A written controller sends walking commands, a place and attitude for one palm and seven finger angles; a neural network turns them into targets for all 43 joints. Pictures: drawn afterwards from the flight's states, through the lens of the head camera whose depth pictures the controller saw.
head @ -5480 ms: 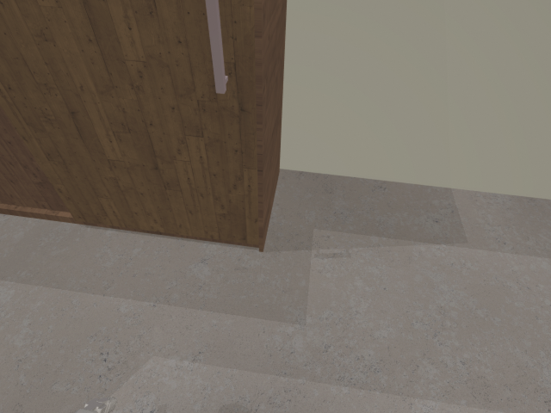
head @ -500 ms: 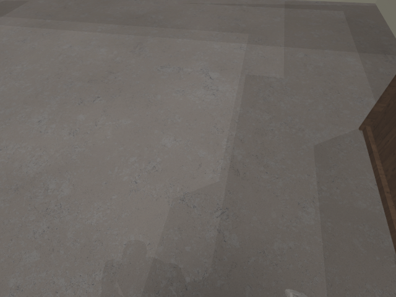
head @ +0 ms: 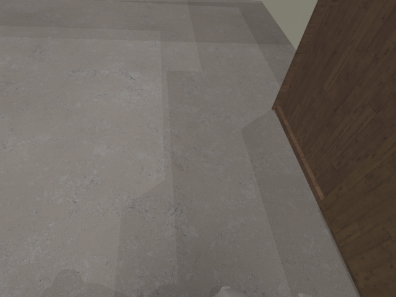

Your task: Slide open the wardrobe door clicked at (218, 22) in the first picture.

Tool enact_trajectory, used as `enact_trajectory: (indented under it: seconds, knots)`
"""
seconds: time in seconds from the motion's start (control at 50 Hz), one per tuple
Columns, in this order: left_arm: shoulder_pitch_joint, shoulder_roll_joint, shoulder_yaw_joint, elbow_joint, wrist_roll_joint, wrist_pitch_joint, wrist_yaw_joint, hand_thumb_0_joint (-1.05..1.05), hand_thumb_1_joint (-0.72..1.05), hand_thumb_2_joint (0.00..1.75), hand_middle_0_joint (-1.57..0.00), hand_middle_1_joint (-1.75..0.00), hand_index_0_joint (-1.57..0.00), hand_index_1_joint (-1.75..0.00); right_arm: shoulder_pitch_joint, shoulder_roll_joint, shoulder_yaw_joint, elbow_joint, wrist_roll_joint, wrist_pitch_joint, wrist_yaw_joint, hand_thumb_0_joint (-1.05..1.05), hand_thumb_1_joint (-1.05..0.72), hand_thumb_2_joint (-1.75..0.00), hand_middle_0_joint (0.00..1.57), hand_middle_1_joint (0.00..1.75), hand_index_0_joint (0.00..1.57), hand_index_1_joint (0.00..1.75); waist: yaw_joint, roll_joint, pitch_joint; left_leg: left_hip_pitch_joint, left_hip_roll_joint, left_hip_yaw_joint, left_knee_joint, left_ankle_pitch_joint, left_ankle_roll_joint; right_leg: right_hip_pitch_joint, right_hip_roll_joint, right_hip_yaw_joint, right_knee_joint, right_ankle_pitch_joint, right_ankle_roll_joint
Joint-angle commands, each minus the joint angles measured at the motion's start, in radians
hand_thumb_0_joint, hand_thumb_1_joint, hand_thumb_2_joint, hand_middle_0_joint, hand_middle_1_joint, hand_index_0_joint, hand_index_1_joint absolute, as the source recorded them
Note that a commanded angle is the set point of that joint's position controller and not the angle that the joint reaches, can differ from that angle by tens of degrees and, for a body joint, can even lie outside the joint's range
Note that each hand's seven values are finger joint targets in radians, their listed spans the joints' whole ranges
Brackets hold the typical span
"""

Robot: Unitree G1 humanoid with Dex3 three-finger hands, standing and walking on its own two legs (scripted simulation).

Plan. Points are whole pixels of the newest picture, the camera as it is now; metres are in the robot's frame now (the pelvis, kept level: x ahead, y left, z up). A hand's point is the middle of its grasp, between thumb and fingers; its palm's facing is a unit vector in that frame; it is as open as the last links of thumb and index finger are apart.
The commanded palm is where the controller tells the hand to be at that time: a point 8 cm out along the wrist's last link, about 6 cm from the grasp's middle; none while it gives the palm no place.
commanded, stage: turn to face it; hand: right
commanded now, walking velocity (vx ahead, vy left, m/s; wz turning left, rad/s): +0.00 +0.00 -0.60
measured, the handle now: out of the picture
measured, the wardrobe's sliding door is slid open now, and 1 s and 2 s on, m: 0.00 0.00 0.00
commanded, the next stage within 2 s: none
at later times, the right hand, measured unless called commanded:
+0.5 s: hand out of the picture -0.06 -0.27 -0.18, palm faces +0.36 +0.90 -0.25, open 7.4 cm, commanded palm none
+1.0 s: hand out of the picture +0.02 -0.25 -0.13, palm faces +0.54 +0.80 -0.27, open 7.4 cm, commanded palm none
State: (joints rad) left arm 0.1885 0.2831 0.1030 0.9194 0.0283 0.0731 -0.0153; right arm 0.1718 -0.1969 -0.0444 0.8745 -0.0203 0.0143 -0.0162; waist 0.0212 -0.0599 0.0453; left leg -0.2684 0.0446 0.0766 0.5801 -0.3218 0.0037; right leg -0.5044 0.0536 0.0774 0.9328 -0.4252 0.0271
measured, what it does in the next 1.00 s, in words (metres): steps on the spot, turning right: right foot, then left foot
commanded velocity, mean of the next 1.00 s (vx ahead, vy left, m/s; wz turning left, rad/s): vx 0.00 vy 0.00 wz -0.60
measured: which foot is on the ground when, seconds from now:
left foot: down 0.00-0.38, up 0.40-0.88, down 0.90-1.00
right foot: up 0.00-0.34, down 0.36-0.90, up 0.92-1.00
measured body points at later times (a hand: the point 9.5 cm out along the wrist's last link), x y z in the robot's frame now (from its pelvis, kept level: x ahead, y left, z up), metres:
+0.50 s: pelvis -0.02 -0.04 +0.00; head +0.02 -0.09 +0.45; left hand +0.18 +0.16 -0.12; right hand -0.08 -0.31 -0.16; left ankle -0.01 +0.12 -0.65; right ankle -0.06 -0.12 -0.73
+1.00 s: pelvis +0.00 -0.02 +0.00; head +0.04 -0.01 +0.45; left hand +0.18 +0.19 -0.16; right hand -0.01 -0.29 -0.11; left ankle +0.06 +0.08 -0.73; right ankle -0.08 -0.10 -0.67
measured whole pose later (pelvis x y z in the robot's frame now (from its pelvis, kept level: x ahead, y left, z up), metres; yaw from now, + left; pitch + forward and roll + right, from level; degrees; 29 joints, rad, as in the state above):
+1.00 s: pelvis +0.00 -0.02 +0.00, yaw -36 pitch +0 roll +0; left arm 0.26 0.26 0.10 0.95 0.02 0.07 -0.01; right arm 0.12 -0.18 -0.02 0.83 -0.02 0.01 -0.02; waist 0.06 -0.06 0.06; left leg -0.24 0.05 0.08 0.55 -0.31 0.00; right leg -0.47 0.07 0.07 1.06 -0.46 0.03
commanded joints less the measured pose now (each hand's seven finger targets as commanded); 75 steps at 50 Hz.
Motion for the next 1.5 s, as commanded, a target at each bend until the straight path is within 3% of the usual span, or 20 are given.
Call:
enact_trajectory:
  seconds: [0.0, 0.2, 0.26, 0.32, 0.36, 0.38, 0.48, 0.7, 0.82, 0.84, 0.88, 0.9, 0.98, 1.12, 1.22, 1.24, 1.26, 1.28, 1.38, 1.48]
  knots:
    - [0.011, 0.062, 0.017, -0.07, 0.0, -0.015, -0.017, 0.0, 0.9, 0.9, -0.2, -0.3, -0.2, -0.3, -0.045, -0.162, -0.034, -0.088, -0.001, -0.027, -0.017, 0.0, -0.9, -0.9, 0.2, 0.3, 0.2, 0.3, 0.028, 0.231, 0.027, 0.008, 0.26, -0.141, -0.29, 0.21, 0.075, -0.112, -0.078, -0.037, 0.322, 0.081, 0.036]
    - [-0.161, 0.032, -0.016, -0.111, -0.012, -0.017, -0.02, 0.0, 0.9, 0.9, -0.2, -0.3, -0.2, -0.3, 0.134, -0.226, -0.049, -0.025, -0.013, -0.02, -0.015, 0.0, -0.9, -0.9, 0.2, 0.3, 0.2, 0.3, -0.074, 0.255, -0.038, 0.19, 0.33, -0.022, -0.207, 0.476, 0.12, -0.002, -0.093, -0.153, -0.039, -0.02, 0.053]
    - [-0.139, 0.029, -0.025, -0.113, -0.017, -0.031, -0.017, 0.0, 0.9, 0.9, -0.2, -0.3, -0.2, -0.3, 0.137, -0.247, -0.061, -0.018, -0.013, -0.013, -0.013, 0.0, -0.9, -0.9, 0.2, 0.3, 0.2, 0.3, -0.077, 0.287, -0.09, 0.224, 0.342, 0.006, -0.143, 0.559, 0.113, 0.084, -0.083, -0.187, -0.194, -0.027, 0.031]
    - [-0.023, 0.073, -0.013, -0.091, -0.013, -0.049, -0.014, 0.0, 0.9, 0.9, -0.2, -0.3, -0.2, -0.3, 0.114, -0.24, -0.066, -0.011, 0.002, -0.004, -0.007, 0.0, -0.9, -0.9, 0.2, 0.3, 0.2, 0.3, -0.009, 0.205, -0.156, 0.124, 0.304, 0.103, 0.062, 0.484, 0.018, 0.34, -0.085, -0.188, -0.516, 0.236, 0.003]
    - [0.1, 0.268, 0.034, -0.07, -0.014, -0.057, -0.003, 0.0, 0.9, 0.9, -0.2, -0.3, -0.2, -0.3, 0.074, -0.137, -0.038, -0.089, 0.007, 0.001, 0.003, 0.0, -0.9, -0.9, 0.2, 0.3, 0.2, 0.3, 0.059, -0.267, -0.194, -0.359, 0.111, 0.097, 0.455, -0.365, -0.109, 0.625, -0.496, 0.291, -0.544, 0.931, -0.225]
    - [0.161, 0.243, 0.031, -0.031, -0.016, -0.059, 0.013, 0.0, 0.9, 0.9, -0.2, -0.3, -0.2, -0.3, -0.004, -0.15, -0.039, -0.089, -0.001, 0.017, -0.01, 0.0, -0.9, -0.9, 0.2, 0.3, 0.2, 0.3, 0.093, -0.213, -0.203, -0.362, 0.106, -0.02, 0.552, -0.334, -0.099, 0.583, -0.476, 0.276, -0.525, 0.967, -0.243]
    - [-0.028, 0.144, -0.003, -0.083, -0.012, -0.068, 0.022, 0.0, 0.9, 0.9, -0.2, -0.3, -0.2, -0.3, 0.041, -0.151, -0.053, -0.032, 0.005, 0.016, 0.007, 0.0, -0.9, -0.9, 0.2, 0.3, 0.2, 0.3, -0.012, -0.076, -0.081, -0.296, 0.085, -0.051, 0.595, -0.06, -0.11, 0.392, -0.277, 0.089, -0.566, 0.723, -0.161]
    - [0.077, 0.144, 0.016, -0.053, -0.004, -0.062, 0.025, 0.0, 0.9, 0.9, -0.2, -0.3, -0.2, -0.3, -0.102, -0.136, -0.04, -0.097, 0.013, 0.009, -0.006, 0.0, -0.9, -0.9, 0.2, 0.3, 0.2, 0.3, 0.031, -0.076, -0.091, -0.25, 0.016, -0.087, 0.329, -0.121, -0.114, 0.434, -0.271, 0.288, -0.534, 0.749, -0.214]
    - [0.026, 0.138, 0.021, -0.07, -0.007, -0.055, 0.024, 0.0, 0.9, 0.9, -0.2, -0.3, -0.2, -0.3, -0.004, -0.138, -0.038, -0.093, 0.022, -0.008, -0.015, 0.0, -0.9, -0.9, 0.2, 0.3, 0.2, 0.3, -0.027, -0.076, -0.129, 0.045, -0.03, -0.075, -0.047, 0.033, -0.083, 0.286, -0.203, 0.332, -0.442, 0.739, -0.162]
    - [0.022, 0.119, 0.02, -0.076, -0.015, -0.056, 0.021, 0.0, 0.9, 0.9, -0.2, -0.3, -0.2, -0.3, 0.045, -0.163, -0.043, -0.083, 0.019, -0.018, -0.018, 0.0, -0.9, -0.9, 0.2, 0.3, 0.2, 0.3, -0.051, -0.023, -0.149, 0.184, 0.011, -0.099, -0.194, 0.154, -0.076, 0.2, -0.164, 0.306, -0.387, 0.595, -0.117]
    - [0.061, 0.038, 0.011, -0.109, -0.019, -0.057, 0.014, 0.0, 0.9, 0.9, -0.2, -0.3, -0.2, -0.3, 0.08, -0.29, -0.062, -0.084, -0.002, -0.025, -0.026, 0.0, -0.9, -0.9, 0.2, 0.3, 0.2, 0.3, -0.053, 0.334, -0.158, 0.332, 0.458, -0.452, -0.266, 0.379, 0.118, -0.109, 0.044, 0.001, -0.01, -0.173, 0.016]
    - [0.058, 0.076, 0.021, -0.098, -0.007, -0.041, 0.016, 0.0, 0.9, 0.9, -0.2, -0.3, -0.2, -0.3, 0.061, -0.263, -0.064, -0.092, 0.005, -0.023, -0.031, 0.0, -0.9, -0.9, 0.2, 0.3, 0.2, 0.3, -0.048, 0.264, -0.149, 0.234, 0.462, -0.407, -0.266, 0.359, 0.165, -0.074, -0.01, 0.034, 0.161, -0.168, 0.014]
    - [0.05, 0.05, 0.011, -0.057, -0.003, -0.019, -0.011, 0.0, 0.9, 0.9, -0.2, -0.3, -0.2, -0.3, -0.065, -0.169, -0.035, -0.109, 0.001, -0.027, -0.023, 0.0, -0.9, -0.9, 0.2, 0.3, 0.2, 0.3, 0.013, 0.224, -0.006, 0.077, 0.283, -0.131, -0.249, 0.331, 0.111, -0.08, -0.078, -0.035, 0.323, 0.027, 0.043]
    - [-0.078, 0.021, -0.012, -0.09, -0.013, -0.019, -0.021, 0.0, 0.9, 0.9, -0.2, -0.3, -0.2, -0.3, 0.063, -0.232, -0.052, -0.056, -0.011, -0.016, -0.018, 0.0, -0.9, -0.9, 0.2, 0.3, 0.2, 0.3, -0.052, 0.28, -0.018, 0.133, 0.296, -0.024, -0.189, 0.488, 0.108, 0.033, -0.082, -0.149, -0.028, -0.016, 0.052]
    - [-0.011, 0.05, -0.013, -0.087, -0.014, -0.042, -0.017, 0.0, 0.9, 0.9, -0.2, -0.3, -0.2, -0.3, 0.064, -0.255, -0.068, -0.047, -0.005, -0.002, -0.013, 0.0, -0.9, -0.9, 0.2, 0.3, 0.2, 0.3, -0.017, 0.262, -0.095, 0.136, 0.3, 0.065, -0.006, 0.498, 0.039, 0.241, -0.066, -0.201, -0.383, 0.139, 0.023]
    - [0.055, 0.101, 0.001, -0.07, -0.011, -0.052, -0.017, 0.0, 0.9, 0.9, -0.2, -0.3, -0.2, -0.3, 0.072, -0.239, -0.065, -0.051, 0.004, 0.003, -0.009, 0.0, -0.9, -0.9, 0.2, 0.3, 0.2, 0.3, 0.023, 0.135, -0.145, 0.032, 0.275, 0.093, 0.158, 0.412, -0.009, 0.413, -0.103, -0.146, -0.508, 0.303, 0.001]
    - [0.115, 0.227, 0.031, -0.07, -0.004, -0.062, -0.012, 0.0, 0.9, 0.9, -0.2, -0.3, -0.2, -0.3, 0.078, -0.168, -0.056, -0.09, 0.012, 0.007, 0.002, 0.0, -0.9, -0.9, 0.2, 0.3, 0.2, 0.3, 0.055, -0.213, -0.174, -0.274, 0.126, 0.124, 0.403, -0.139, -0.094, 0.588, -0.382, 0.23, -0.54, 0.674, -0.121]
    - [0.182, 0.276, 0.037, -0.047, -0.013, -0.055, -0.007, 0.0, 0.9, 0.9, -0.2, -0.3, -0.2, -0.3, 0.016, -0.149, -0.038, -0.122, 0.004, 0.012, -0.003, 0.0, -0.9, -0.9, 0.2, 0.3, 0.2, 0.3, 0.083, -0.232, -0.186, -0.322, 0.095, 0.024, 0.531, -0.378, -0.095, 0.546, -0.496, 0.31, -0.547, 0.846, -0.221]
    - [0.005, 0.15, -0.006, -0.089, -0.006, -0.068, 0.023, 0.0, 0.9, 0.9, -0.2, -0.3, -0.2, -0.3, 0.009, -0.157, -0.051, -0.056, 0.005, 0.015, 0.004, 0.0, -0.9, -0.9, 0.2, 0.3, 0.2, 0.3, 0.001, -0.087, -0.082, -0.294, 0.088, -0.068, 0.61, -0.097, -0.099, 0.369, -0.299, 0.16, -0.573, 0.653, -0.168]
    - [0.016, 0.152, 0.0, -0.09, -0.009, -0.065, 0.02, 0.0, 0.9, 0.9, -0.2, -0.3, -0.2, -0.3, 0.012, -0.161, -0.048, -0.057, 0.006, 0.019, 0.0, 0.0, -0.9, -0.9, 0.2, 0.3, 0.2, 0.3, 0.005, -0.061, -0.099, -0.268, 0.063, -0.078, 0.505, -0.063, -0.111, 0.384, -0.277, 0.199, -0.6, 0.542, -0.187]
